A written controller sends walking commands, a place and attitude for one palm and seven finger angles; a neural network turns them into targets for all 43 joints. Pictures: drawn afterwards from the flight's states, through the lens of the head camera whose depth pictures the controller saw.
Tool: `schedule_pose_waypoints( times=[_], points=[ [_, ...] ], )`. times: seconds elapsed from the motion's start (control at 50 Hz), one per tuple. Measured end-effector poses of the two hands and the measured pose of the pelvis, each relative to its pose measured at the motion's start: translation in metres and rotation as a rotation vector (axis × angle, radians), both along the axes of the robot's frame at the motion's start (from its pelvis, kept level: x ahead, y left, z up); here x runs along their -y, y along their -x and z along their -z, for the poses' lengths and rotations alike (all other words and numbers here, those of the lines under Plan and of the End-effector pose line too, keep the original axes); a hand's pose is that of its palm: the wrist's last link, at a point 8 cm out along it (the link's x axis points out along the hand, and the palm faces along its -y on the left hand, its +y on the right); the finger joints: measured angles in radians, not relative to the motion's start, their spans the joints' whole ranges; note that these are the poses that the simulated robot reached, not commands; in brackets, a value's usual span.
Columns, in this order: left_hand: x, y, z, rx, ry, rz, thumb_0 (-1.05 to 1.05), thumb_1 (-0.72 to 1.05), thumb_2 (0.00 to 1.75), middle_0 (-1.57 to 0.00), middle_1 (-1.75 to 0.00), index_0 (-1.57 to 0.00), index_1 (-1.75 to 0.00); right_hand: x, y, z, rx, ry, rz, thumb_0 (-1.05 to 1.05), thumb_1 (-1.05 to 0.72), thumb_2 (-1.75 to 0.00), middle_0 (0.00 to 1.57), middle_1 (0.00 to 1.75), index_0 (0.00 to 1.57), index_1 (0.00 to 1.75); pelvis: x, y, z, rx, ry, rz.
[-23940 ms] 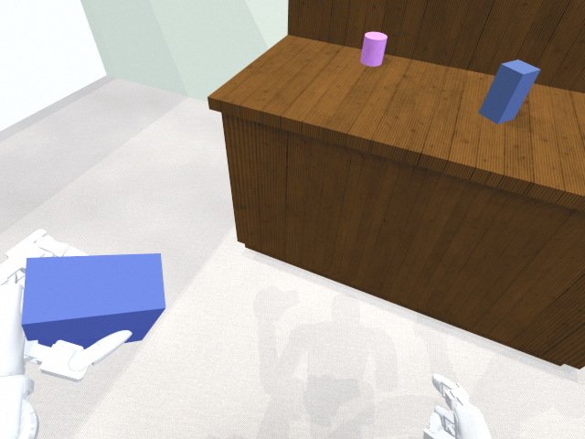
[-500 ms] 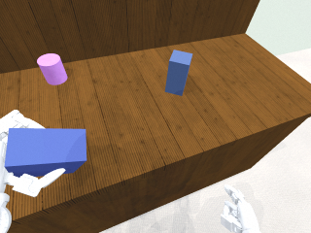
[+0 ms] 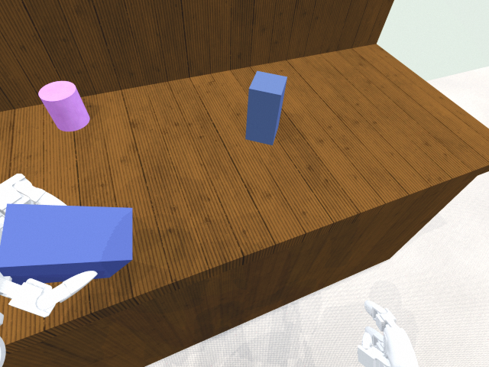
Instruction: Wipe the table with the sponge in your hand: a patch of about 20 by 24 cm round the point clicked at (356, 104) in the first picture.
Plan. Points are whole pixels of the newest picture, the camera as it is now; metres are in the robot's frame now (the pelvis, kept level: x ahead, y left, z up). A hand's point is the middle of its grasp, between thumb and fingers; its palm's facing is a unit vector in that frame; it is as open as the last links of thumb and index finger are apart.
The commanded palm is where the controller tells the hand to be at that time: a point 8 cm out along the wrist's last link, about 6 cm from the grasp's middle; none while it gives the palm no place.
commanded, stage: shuffle to correct the standing spot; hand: left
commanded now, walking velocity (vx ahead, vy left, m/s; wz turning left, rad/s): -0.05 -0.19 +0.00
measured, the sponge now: (85, 248) +0.23 +0.21 +0.14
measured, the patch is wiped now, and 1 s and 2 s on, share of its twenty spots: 0.00 0.00 0.00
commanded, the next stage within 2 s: come to a stop and stand still in 1.00 s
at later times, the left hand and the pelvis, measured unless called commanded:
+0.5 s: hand (35, 251) +0.21 +0.25 +0.16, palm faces +0.31 -0.87 -0.40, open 9.9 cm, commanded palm +0.15 +0.29 +0.18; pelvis -0.01 +0.01 +0.00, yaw +0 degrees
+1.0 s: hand (40, 250) +0.21 +0.24 +0.16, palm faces +0.30 -0.86 -0.41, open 9.9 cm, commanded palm +0.15 +0.28 +0.18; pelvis +0.00 +0.00 +0.00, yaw +0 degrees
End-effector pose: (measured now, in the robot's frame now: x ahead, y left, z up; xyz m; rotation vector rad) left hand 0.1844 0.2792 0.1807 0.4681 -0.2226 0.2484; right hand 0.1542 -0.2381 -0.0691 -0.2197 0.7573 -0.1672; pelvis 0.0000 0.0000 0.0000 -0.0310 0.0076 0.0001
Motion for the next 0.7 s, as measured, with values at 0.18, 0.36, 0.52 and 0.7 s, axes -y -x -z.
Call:
schedule_pose_waypoints(
  times=[0.18,0.36,0.52,0.7],
  points=[
    [-0.003,0.006,-0.001,0.011,0.003,-0.007,-0.01,-0.47,1.04,-0.74,-1.36,-0.75,-1.36,-0.009,-0.001,-0.001,0.004,-0.01,-0.021,0.01,-0.9,-0.9,0.2,0.3,0.2,0.3,-0.001,0.004,-0.001,0.004,0.002,-0.003],
    [-0.008,0.01,0.0,0.011,0.013,-0.013,-0.01,-0.47,1.04,-0.74,-1.36,-0.75,-1.36,-0.016,-0.002,-0.004,0.017,-0.013,-0.035,0.01,-0.9,-0.9,0.2,0.3,0.2,0.3,-0.005,0.007,-0.001,0.002,0.006,-0.004],
    [-0.01,0.007,0.0,0.013,0.015,-0.015,-0.01,-0.47,1.04,-0.74,-1.36,-0.75,-1.36,-0.019,-0.001,-0.005,0.007,-0.013,-0.036,0.01,-0.9,-0.9,0.2,0.3,0.2,0.3,-0.007,0.006,-0.003,0.0,0.005,-0.006],
    [-0.007,0.007,-0.001,0.0,0.003,-0.008,-0.01,-0.47,1.04,-0.74,-1.36,-0.75,-1.36,-0.017,-0.002,-0.003,0.007,-0.023,-0.033,0.01,-0.9,-0.9,0.21,0.3,0.2,0.3,-0.005,0.005,-0.003,0.003,0.008,-0.005]
  ],
)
